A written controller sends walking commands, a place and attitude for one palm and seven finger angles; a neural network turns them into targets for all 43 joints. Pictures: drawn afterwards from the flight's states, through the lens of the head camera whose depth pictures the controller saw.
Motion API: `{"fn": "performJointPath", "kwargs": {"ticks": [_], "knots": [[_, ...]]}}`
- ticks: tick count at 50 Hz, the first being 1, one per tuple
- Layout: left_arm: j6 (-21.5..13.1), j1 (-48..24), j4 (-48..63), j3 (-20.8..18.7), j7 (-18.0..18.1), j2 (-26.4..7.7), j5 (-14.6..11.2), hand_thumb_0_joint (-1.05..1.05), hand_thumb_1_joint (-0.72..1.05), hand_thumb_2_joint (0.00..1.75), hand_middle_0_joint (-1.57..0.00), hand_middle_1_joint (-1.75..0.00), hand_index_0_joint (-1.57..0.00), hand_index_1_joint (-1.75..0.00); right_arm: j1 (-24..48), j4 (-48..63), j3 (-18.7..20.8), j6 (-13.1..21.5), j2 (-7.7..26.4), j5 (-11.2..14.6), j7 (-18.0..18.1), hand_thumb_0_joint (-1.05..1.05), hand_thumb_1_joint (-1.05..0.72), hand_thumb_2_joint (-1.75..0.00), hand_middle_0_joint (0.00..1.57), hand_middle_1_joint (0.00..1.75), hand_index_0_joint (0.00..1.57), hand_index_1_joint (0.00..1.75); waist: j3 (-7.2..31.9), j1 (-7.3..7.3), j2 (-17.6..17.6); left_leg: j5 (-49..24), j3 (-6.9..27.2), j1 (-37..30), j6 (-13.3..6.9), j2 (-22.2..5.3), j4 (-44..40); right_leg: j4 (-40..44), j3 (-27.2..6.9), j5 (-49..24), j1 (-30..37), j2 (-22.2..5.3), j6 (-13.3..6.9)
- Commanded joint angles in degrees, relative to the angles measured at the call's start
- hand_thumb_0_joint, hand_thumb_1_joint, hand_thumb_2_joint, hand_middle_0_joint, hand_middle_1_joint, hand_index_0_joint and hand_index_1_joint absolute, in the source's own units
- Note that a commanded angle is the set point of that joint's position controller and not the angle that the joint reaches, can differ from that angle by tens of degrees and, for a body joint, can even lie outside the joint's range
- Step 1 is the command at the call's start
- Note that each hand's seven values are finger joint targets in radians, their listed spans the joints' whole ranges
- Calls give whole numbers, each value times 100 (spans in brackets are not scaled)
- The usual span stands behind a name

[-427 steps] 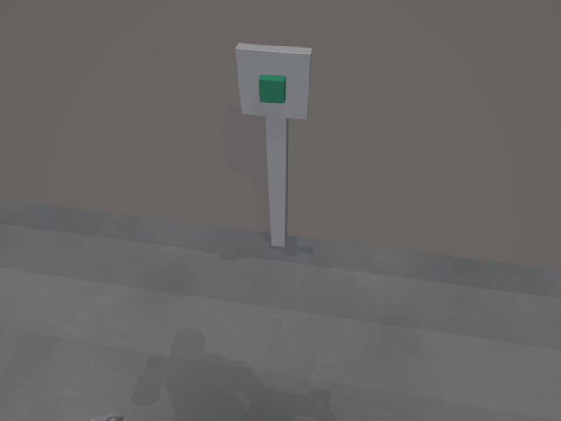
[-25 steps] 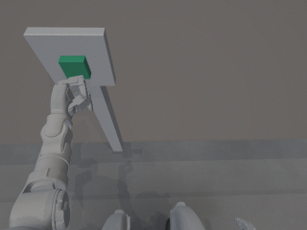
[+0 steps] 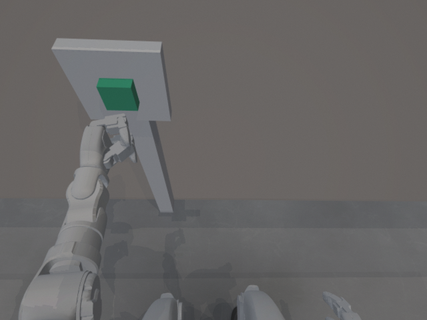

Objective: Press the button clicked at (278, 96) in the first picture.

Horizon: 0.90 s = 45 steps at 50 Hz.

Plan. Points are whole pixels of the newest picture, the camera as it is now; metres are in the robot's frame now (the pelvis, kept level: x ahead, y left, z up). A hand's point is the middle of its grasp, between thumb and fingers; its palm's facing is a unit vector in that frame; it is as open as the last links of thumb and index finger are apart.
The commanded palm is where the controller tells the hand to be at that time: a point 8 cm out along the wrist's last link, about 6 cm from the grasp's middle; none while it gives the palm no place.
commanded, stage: aim a knuckle at the button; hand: left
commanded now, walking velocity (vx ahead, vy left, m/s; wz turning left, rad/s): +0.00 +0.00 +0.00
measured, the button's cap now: (119, 93) +0.52 +0.18 +0.08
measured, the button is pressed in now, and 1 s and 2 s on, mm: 0 0 10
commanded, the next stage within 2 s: press the button with the knuckle in 0.48 s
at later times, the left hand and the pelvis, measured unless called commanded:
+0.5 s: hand (129, 143) +0.42 +0.15 +0.06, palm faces -0.02 -1.00 -0.02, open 3.1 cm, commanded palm +0.39 +0.21 +0.06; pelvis +0.01 +0.00 +0.00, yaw -1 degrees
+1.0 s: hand (132, 130) +0.46 +0.15 +0.06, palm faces +0.01 -1.00 -0.02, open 3.1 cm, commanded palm +0.43 +0.20 +0.06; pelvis +0.00 +0.00 +0.00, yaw +0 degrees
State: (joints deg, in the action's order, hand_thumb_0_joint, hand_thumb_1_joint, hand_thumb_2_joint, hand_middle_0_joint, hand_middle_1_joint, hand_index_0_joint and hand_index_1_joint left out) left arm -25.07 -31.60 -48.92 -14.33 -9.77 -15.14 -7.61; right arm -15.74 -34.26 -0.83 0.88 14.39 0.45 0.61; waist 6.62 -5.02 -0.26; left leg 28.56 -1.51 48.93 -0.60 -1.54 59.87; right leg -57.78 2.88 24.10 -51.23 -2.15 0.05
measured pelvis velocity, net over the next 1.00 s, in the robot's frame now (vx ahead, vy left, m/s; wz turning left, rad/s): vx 0.00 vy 0.00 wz -0.01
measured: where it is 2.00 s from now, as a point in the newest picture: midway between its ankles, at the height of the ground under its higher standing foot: outside the picture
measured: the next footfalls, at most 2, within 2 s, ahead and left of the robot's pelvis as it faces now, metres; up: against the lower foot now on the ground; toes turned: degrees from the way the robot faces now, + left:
none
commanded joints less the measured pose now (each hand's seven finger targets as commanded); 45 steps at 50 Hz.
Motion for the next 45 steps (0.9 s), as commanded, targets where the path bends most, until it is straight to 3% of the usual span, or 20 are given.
{"fn": "performJointPath", "kwargs": {"ticks": [1, 4, 5, 8, 10, 13, 14, 18, 20, 23, 24, 26, 29, 31, 33, 36, 40, 41, 43, 45], "knots": [[-549, -2012, 1770, -272, 96, -1170, -68, 0, 90, 90, -130, -150, -130, -150, -492, 580, 319, 163, 825, -47, 23, 0, -90, -90, 20, 30, 20, 30, 2801, 97, -520, -2232, 224, -1470, 47, 136, -770, 477, -118, -1835, 1579, 258, -155], [-435, -1665, 1683, -197, 57, -1042, -117, 0, 90, 90, -130, -150, -130, -150, -528, 579, 333, 141, 838, -26, -4, 0, -90, -90, 20, 30, 20, 30, 2699, 58, -377, -2512, 227, -1506, 60, 82, -767, 502, -82, -2010, 1573, 291, -140], [-338, -1605, 1519, -58, 20, -858, -129, 0, 90, 90, -130, -150, -130, -150, -525, 580, 325, 126, 832, -12, -13, 0, -90, -90, 20, 30, 20, 30, 2450, 19, -298, -2369, 221, -1380, 62, 89, -808, 551, -58, -1920, 1530, 298, -138], [-127, -1484, 1108, -155, -42, -936, -154, 0, 90, 90, -130, -150, -130, -150, -569, 588, 329, 72, 893, 20, 11, 0, -90, -90, 20, 30, 20, 30, 1932, -31, 268, -1803, 192, -837, 5, 125, -884, 690, -72, -1673, 1621, 307, -132], [-112, -1642, 1205, 32, -72, -714, -159, 0, 90, 90, -130, -150, -130, -150, -539, 592, 325, 69, 858, 30, 15, 0, -90, -90, 20, 30, 20, 30, 1926, -71, 60, -1751, 161, -906, 4, 134, -881, 705, -80, -1627, 1494, 285, -124], [-260, -1974, 1541, 13, -61, -797, -179, 0, 90, 90, -130, -150, -130, -150, -559, 560, 336, 84, 847, 2, 22, 0, -90, -90, 20, 30, 20, 30, 2126, -84, -166, -1927, 201, -1130, 11, 124, -798, 636, -82, -1671, 1394, 285, -147], [-346, -1992, 1704, -146, -39, -993, -164, 0, 90, 90, -130, -150, -130, -150, -578, 534, 358, 90, 858, -7, 30, 0, -90, -90, 20, 30, 20, 30, 2349, -15, -228, -2070, 230, -1270, 30, 106, -789, 587, -81, -1730, 1431, 282, -152], [-497, -1618, 2294, -104, 48, -946, -193, 0, 90, 90, -130, -150, -130, -150, -587, 576, 378, 138, 821, -25, -2, 0, -90, -90, 20, 30, 20, 30, 2869, 93, -580, -2846, 265, -1796, 86, 66, -757, 510, -60, -2105, 1565, 293, -161], [-419, -1360, 2220, -66, 85, -880, -175, 0, 90, 90, -130, -150, -130, -150, -588, 527, 376, 123, 800, -9, -16, 0, -90, -90, 20, 30, 20, 30, 2663, 87, -475, -2865, 245, -1721, 93, 47, -802, 559, -46, -2155, 1603, 294, -142], [-193, -1066, 1739, -105, 141, -867, -131, 0, 90, 90, -130, -150, -130, -150, -587, 549, 367, 70, 834, 0, -11, 0, -90, -90, 20, 30, 20, 30, 2095, 33, 103, -2236, 178, -1086, 21, 92, -903, 675, -59, -1983, 1744, 301, -118], [-129, -989, 1567, -235, 159, -997, -113, 0, 90, 90, -130, -150, -130, -150, -570, 563, 351, 51, 845, 13, -12, 0, -90, -90, 20, 30, 20, 30, 1891, 82, 130, -2026, 167, -909, 32, 108, -963, 696, -57, -1868, 1761, 289, -124], [-93, -1174, 1544, -176, 140, -950, -101, 0, 90, 90, -130, -150, -130, -150, -525, 587, 339, 34, 839, 21, 3, 0, -90, -90, 20, 30, 20, 30, 1779, 37, 84, -1721, 127, -810, 19, 141, -973, 746, -90, -1663, 1707, 268, -122], [-237, -1366, 1897, -168, 105, -966, -138, 0, 90, 90, -130, -150, -130, -150, -493, 637, 339, 62, 814, 8, 19, 0, -90, -90, 20, 30, 20, 30, 2141, 68, -144, -1839, 108, -1027, 9, 148, -932, 723, -138, -1761, 1811, 263, -138], [-381, -1756, 2102, -8, 72, -864, -152, 0, 90, 90, -130, -150, -130, -150, -494, 583, 337, 105, 786, 5, 35, 0, -90, -90, 20, 30, 20, 30, 2330, -11, -326, -2026, 159, -1283, 30, 118, -863, 665, -132, -1831, 1683, 276, -143], [-466, -2194, 1973, 113, 61, -781, -154, 0, 90, 90, -130, -150, -130, -150, -512, 464, 330, 143, 784, -2, 59, 0, -90, -90, 20, 30, 20, 30, 2203, -183, -290, -1892, 201, -1267, 15, 105, -785, 660, -121, -1678, 1428, 280, -126], [-442, -2391, 1411, -40, 57, -1001, -97, 0, 90, 90, -130, -150, -130, -150, -549, 326, 327, 155, 845, -2, 92, 0, -90, -90, 20, 30, 20, 30, 2046, -224, -127, -1549, 232, -1025, 10, 119, -782, 684, -132, -1397, 1331, 264, -109], [-301, -2478, 994, -175, 49, -1121, -32, 0, 90, 90, -130, -150, -130, -150, -605, 311, 316, 133, 859, -25, 77, 0, -90, -90, 20, 30, 20, 30, 2266, -143, -336, -1697, 215, -1017, 10, 158, -744, 620, -142, -1529, 1373, 249, -124], [-275, -2382, 914, -265, 46, -1223, -21, 0, 90, 90, -130, -150, -130, -150, -628, 342, 314, 112, 868, -25, 72, 0, -90, -90, 20, 30, 20, 30, 2317, -91, -275, -1761, 213, -963, 16, 161, -745, 595, -135, -1595, 1462, 249, -133], [-253, -2519, 812, -291, 63, -1249, -32, 0, 90, 90, -130, -150, -130, -150, -654, 381, 301, 93, 872, -39, 66, 0, -90, -90, 20, 30, 20, 30, 2379, -135, -68, -1776, 216, -841, -14, 162, -705, 576, -161, -1682, 1536, 264, -116], [-278, -2648, 810, -415, 78, -1372, -35, 0, 90, 90, -130, -150, -130, -150, -682, 385, 300, 83, 861, -45, 56, 0, -90, -90, 20, 30, 20, 30, 2467, -109, -127, -1797, 173, -788, -15, 172, -688, 578, -202, -1774, 1656, 258, -105]]}}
